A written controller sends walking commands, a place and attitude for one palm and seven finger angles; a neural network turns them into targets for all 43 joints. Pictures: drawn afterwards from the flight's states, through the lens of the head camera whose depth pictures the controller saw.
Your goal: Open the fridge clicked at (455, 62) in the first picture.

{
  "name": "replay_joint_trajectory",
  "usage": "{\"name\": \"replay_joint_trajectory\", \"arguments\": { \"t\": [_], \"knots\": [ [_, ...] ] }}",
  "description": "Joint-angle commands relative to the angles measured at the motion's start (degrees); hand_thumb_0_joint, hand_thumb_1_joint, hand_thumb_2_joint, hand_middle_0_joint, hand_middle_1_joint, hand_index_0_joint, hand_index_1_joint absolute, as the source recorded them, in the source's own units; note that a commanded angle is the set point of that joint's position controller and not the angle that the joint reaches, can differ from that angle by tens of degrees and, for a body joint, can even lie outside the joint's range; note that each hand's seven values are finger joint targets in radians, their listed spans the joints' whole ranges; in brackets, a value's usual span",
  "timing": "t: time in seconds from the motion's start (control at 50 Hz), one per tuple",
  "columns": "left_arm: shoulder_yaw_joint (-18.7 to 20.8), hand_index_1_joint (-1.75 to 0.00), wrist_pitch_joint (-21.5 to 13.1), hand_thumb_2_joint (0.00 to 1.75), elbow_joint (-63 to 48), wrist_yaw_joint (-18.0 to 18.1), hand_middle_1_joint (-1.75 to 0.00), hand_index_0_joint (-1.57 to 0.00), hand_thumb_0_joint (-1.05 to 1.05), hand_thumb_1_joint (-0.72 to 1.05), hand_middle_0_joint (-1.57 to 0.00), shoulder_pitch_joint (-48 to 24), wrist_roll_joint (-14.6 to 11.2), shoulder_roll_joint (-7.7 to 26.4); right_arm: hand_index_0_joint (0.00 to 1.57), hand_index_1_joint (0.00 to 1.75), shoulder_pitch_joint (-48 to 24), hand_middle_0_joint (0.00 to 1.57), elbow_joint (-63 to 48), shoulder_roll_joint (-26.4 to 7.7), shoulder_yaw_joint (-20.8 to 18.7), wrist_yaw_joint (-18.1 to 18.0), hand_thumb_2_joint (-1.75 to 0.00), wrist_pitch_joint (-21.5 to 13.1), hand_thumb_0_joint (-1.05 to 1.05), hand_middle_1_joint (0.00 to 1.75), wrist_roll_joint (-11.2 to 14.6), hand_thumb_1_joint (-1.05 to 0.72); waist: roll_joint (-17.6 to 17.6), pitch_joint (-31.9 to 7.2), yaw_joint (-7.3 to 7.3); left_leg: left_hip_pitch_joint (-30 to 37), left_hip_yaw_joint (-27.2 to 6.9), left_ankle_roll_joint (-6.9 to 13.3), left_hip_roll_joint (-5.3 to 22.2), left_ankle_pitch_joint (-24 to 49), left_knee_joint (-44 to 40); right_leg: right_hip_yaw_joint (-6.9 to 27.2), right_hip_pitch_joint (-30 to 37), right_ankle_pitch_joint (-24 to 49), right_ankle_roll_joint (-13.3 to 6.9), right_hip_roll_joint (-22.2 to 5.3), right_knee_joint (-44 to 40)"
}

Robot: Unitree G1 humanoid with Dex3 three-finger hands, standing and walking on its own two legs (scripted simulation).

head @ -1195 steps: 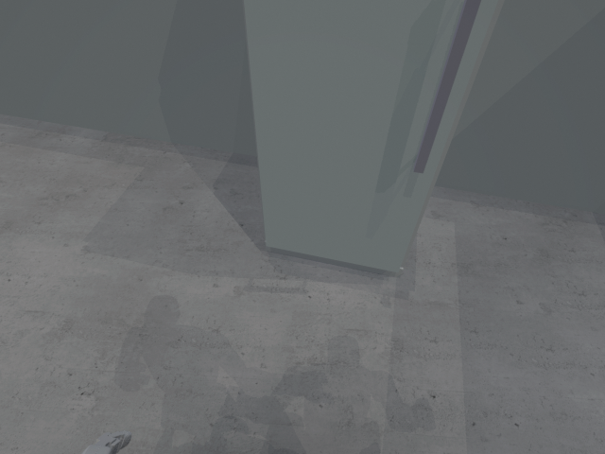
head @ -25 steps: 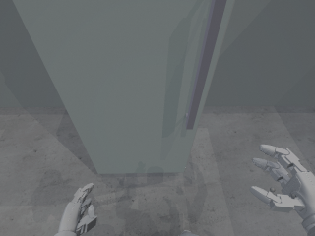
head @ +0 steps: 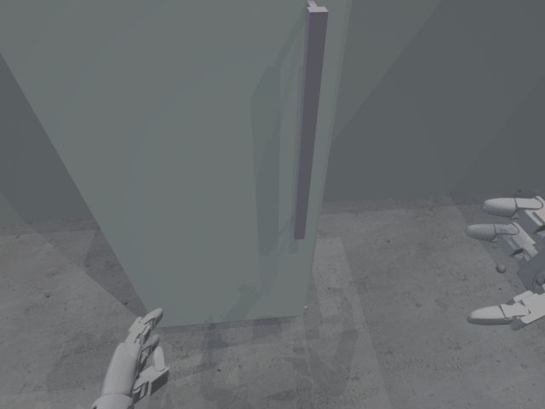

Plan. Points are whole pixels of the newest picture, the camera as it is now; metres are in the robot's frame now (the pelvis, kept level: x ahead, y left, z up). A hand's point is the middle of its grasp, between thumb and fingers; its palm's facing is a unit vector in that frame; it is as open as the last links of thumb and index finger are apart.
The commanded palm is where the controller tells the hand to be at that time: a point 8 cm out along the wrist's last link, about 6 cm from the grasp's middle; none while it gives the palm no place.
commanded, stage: raise the hand to about handle height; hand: right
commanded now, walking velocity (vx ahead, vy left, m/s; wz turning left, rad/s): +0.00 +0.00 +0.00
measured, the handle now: (303, 146) +0.56 -0.05 +0.11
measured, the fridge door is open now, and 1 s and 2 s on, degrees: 0 0 0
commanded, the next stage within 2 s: move the hooked fingers beside the handle in 0.84 s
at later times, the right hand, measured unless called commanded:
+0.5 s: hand (524, 244) +0.26 -0.27 +0.19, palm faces -0.02 +0.99 -0.10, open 14.0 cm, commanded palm +0.22 -0.31 +0.20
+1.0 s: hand (485, 226) +0.28 -0.24 +0.19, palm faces -0.02 +0.99 -0.11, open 14.0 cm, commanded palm +0.25 -0.28 +0.20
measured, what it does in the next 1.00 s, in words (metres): stands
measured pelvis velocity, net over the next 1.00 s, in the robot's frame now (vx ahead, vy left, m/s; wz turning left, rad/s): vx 0.01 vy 0.03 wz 0.00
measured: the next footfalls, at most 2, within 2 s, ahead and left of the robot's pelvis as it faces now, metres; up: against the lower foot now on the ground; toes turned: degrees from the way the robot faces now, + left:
none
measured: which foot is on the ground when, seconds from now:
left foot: down 0.00-1.00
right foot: down 0.00-1.00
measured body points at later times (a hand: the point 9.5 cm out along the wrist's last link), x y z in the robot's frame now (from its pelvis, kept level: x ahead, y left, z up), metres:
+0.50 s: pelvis -0.01 +0.01 +0.01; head -0.04 +0.02 +0.46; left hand +0.18 +0.23 -0.05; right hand +0.25 -0.33 +0.20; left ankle -0.02 +0.13 -0.73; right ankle +0.08 -0.06 -0.73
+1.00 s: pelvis +0.01 +0.03 +0.01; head -0.01 +0.05 +0.46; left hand +0.20 +0.26 -0.06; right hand +0.27 -0.29 +0.20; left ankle -0.02 +0.13 -0.73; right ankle +0.08 -0.06 -0.73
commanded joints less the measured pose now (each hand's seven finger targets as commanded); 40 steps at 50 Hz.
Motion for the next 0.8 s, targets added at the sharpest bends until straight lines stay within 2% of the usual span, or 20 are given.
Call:
{"name": "replay_joint_trajectory", "arguments": {
  "t": [0.0,0.02,0.06,0.12,0.18,0.22,0.26,0.32,0.36,0.38,0.48,0.54,0.58,0.6,0.64,0.66,0.68,0.7,0.76,0.78],
  "knots": [
    [3.1,-0.30,-2.0,0.90,-8.6,0.2,-0.30,-0.20,0.00,0.90,-0.20,-5.3,-1.1,8.6,0.30,1.20,-13.2,0.30,-7.0,-11.6,-2.4,2.0,-0.30,4.0,0.00,1.20,0.4,0.50,-5.9,-3.7,0.45,-9.7,-0.1,1.8,-2.1,1.8,-6.6,11.1,14.0,-11.2,3.6,-3.0,-13.3],
    [2.9,-0.30,-1.9,0.90,-9.0,0.2,-0.30,-0.20,0.00,0.90,-0.20,-5.6,-1.1,8.5,0.30,1.20,-15.6,0.30,-8.0,-11.9,-2.1,2.2,-0.30,4.8,0.00,1.20,0.3,0.50,-4.0,-4.0,0.64,-9.7,0.0,1.7,-2.1,1.1,-6.6,11.8,14.3,-12.7,3.6,-3.0,-13.8],
    [2.6,-0.30,-1.8,0.90,-9.4,0.3,-0.30,-0.20,0.00,0.90,-0.20,-6.3,-0.9,8.4,0.30,1.20,-18.9,0.30,-10.1,-14.6,-4.3,2.3,-0.30,5.1,0.00,1.20,0.4,0.50,-3.1,-6.6,0.54,-9.1,-0.2,1.7,-2.3,1.2,-7.1,12.0,16.5,-12.6,3.3,-2.8,-14.0],
    [2.1,-0.30,-1.9,0.90,-9.4,0.3,-0.30,-0.20,0.00,0.90,-0.20,-7.2,-0.6,7.9,0.30,1.20,-23.5,0.30,-13.7,-18.7,-7.8,1.8,-0.30,3.5,0.00,1.20,0.5,0.50,-5.2,-9.5,0.11,-7.5,-0.5,2.0,-2.4,1.2,-8.1,11.5,19.3,-10.6,3.4,-2.6,-14.0],
    [1.6,-0.30,-1.9,0.90,-8.3,0.5,-0.30,-0.20,0.00,0.90,-0.20,-7.3,-0.4,7.8,0.30,1.20,-25.4,0.30,-11.7,-20.7,-10.0,1.5,-0.30,2.8,0.00,1.20,0.6,0.50,-5.8,-8.8,-0.22,-6.6,-0.6,2.2,-2.4,0.4,-9.2,11.6,19.3,-12.3,3.6,-2.5,-15.2],
    [1.5,-0.30,-1.9,0.90,-7.8,0.6,-0.30,-0.20,0.00,0.90,-0.20,-7.5,-0.7,7.7,0.30,1.20,-26.6,0.30,-9.1,-20.5,-9.7,2.1,-0.30,3.8,0.00,1.20,0.6,0.50,-8.2,-7.5,0.05,-6.9,-0.7,2.3,-2.2,0.0,-9.7,11.6,19.2,-13.5,3.6,-2.4,-15.8],
    [1.4,-0.30,-1.5,0.90,-7.3,0.7,-0.30,-0.20,0.00,0.90,-0.20,-7.5,-1.0,8.0,0.30,1.20,-27.7,0.30,-5.1,-19.5,-8.0,3.1,-0.30,6.0,0.00,1.20,0.3,0.50,-8.3,-4.7,0.42,-7.5,-0.7,2.2,-1.9,-0.7,-10.2,11.6,17.6,-15.8,3.6,-2.2,-16.5],
    [1.5,-0.30,-1.2,0.90,-7.4,0.5,-0.30,-0.20,0.00,0.90,-0.20,-7.8,-1.4,8.6,0.30,1.20,-29.8,0.30,-2.4,-20.1,-7.0,4.8,-0.30,9.4,0.00,1.20,-0.1,0.50,-6.0,-4.3,0.35,-6.5,-1.0,2.2,-1.5,-0.5,-11.0,10.6,16.4,-13.9,3.2,-1.7,-15.7],
    [1.5,-0.30,-1.1,0.90,-7.9,0.2,-0.30,-0.20,0.00,0.90,-0.20,-7.6,-1.6,8.6,0.30,1.20,-28.4,0.30,0.1,-18.0,-4.7,5.8,-0.30,11.0,0.00,1.20,-0.2,0.50,-4.1,-4.0,0.64,-7.6,-0.9,2.0,-1.6,-0.8,-10.6,10.6,15.8,-14.0,3.1,-1.5,-15.2],
    [1.7,-0.30,-1.1,0.90,-8.0,0.0,-0.30,-0.20,0.00,0.90,-0.20,-7.6,-1.7,8.5,0.30,1.20,-26.6,0.30,0.8,-17.3,-4.5,6.2,-0.30,11.1,0.00,1.20,0.1,0.50,-1.7,-4.6,0.48,-6.8,-1.5,2.1,-1.5,-0.4,-11.1,10.1,15.7,-12.3,2.9,-1.4,-14.3],
    [1.9,-0.30,-1.5,0.90,-9.0,-0.7,-0.30,-0.20,0.00,0.90,-0.20,-8.7,-1.3,8.5,0.30,1.20,-27.5,0.30,-5.4,-22.3,-9.4,6.1,-0.30,8.2,0.00,1.20,1.2,0.50,-1.4,-8.4,-0.59,-5.3,-2.7,2.3,-1.2,-0.6,-11.2,8.9,16.3,-7.6,2.7,-1.0,-11.7],
    [1.9,-0.30,-2.0,0.90,-9.3,-0.6,-0.30,-0.20,0.00,0.90,-0.20,-8.6,-1.0,8.2,0.30,1.20,-29.5,0.30,-9.3,-23.5,-11.2,4.6,-0.30,5.7,0.00,1.20,1.0,0.50,-6.9,-9.5,-0.63,-5.5,-1.8,2.4,-1.6,-0.2,-10.6,9.0,18.6,-7.2,2.8,-1.0,-12.4],
    [1.8,-0.30,-2.1,0.90,-8.8,-0.4,-0.30,-0.20,0.00,0.90,-0.20,-8.6,-0.7,8.1,0.30,1.20,-28.7,0.30,-8.9,-24.3,-12.2,3.3,-0.30,5.2,0.00,1.20,0.7,0.50,-8.0,-7.4,-0.92,-5.3,-2.5,2.6,-1.5,-0.3,-11.4,8.6,17.5,-7.7,2.9,-1.1,-12.5],
    [1.8,-0.30,-2.1,0.90,-8.4,-0.3,-0.30,-0.20,0.00,0.90,-0.20,-8.4,-0.9,8.0,0.30,1.20,-29.1,0.30,-8.2,-22.4,-10.9,3.1,-0.30,5.3,0.00,1.20,0.8,0.50,-8.7,-6.0,-0.24,-5.8,-2.3,2.5,-1.3,-0.4,-11.5,8.6,17.2,-7.9,2.9,-1.1,-12.7],
    [2.0,-0.30,-1.9,0.90,-7.9,-0.1,-0.30,-0.20,0.00,0.90,-0.20,-7.7,-1.0,8.2,0.30,1.20,-28.1,0.30,-5.6,-21.0,-9.7,3.1,-0.30,6.3,0.00,1.20,0.5,0.50,-8.3,-4.8,0.03,-6.5,-1.9,2.3,-1.5,0.4,-11.6,8.6,17.3,-7.9,2.8,-1.2,-12.9],
    [2.1,-0.30,-1.8,0.90,-7.9,0.0,-0.30,-0.20,0.00,0.90,-0.20,-7.6,-1.1,8.3,0.30,1.20,-27.9,0.30,-4.8,-20.6,-9.1,3.2,-0.30,7.0,0.00,1.20,0.4,0.50,-7.5,-4.5,0.08,-6.6,-2.1,2.1,-1.4,0.1,-11.8,8.7,16.9,-8.3,2.8,-1.1,-13.0],
    [2.2,-0.30,-1.5,0.90,-7.8,0.0,-0.30,-0.20,0.00,0.90,-0.20,-7.4,-1.1,8.5,0.30,1.20,-26.4,0.30,-2.8,-20.3,-8.8,3.5,-0.30,7.9,0.00,1.20,0.4,0.50,-4.7,-4.0,-0.07,-5.8,-3.2,2.0,-1.0,0.4,-12.5,8.0,15.8,-6.6,2.7,-1.1,-11.9],
    [2.2,-0.30,-1.3,0.90,-7.7,0.0,-0.30,-0.20,0.00,0.90,-0.20,-7.5,-1.3,8.7,0.30,1.20,-26.9,0.30,-2.1,-19.6,-7.8,3.8,-0.30,8.7,0.00,1.20,0.3,0.50,-4.9,-3.7,0.26,-6.4,-3.0,1.8,-1.0,0.5,-12.5,7.6,15.4,-5.8,2.6,-1.0,-11.6],
    [2.3,-0.30,-1.1,0.90,-8.2,-0.1,-0.30,-0.20,0.00,0.90,-0.20,-7.7,-1.6,8.8,0.30,1.20,-27.9,0.30,-2.5,-19.3,-6.7,5.0,-0.30,9.4,0.00,1.20,0.4,0.50,-3.5,-5.6,0.37,-6.4,-3.1,1.5,-1.0,2.0,-12.0,7.6,16.4,-3.3,2.4,-0.7,-10.6],
    [2.4,-0.30,-1.0,0.90,-8.3,-0.2,-0.30,-0.20,0.00,0.90,-0.20,-7.8,-1.5,8.6,0.30,1.20,-27.1,0.30,-2.7,-19.4,-6.8,5.1,-0.30,9.2,0.00,1.20,0.8,0.50,-1.9,-5.9,0.31,-5.8,-4.5,1.3,-0.5,2.7,-12.3,7.2,16.0,-1.8,2.4,-0.9,-9.4]
  ]
}}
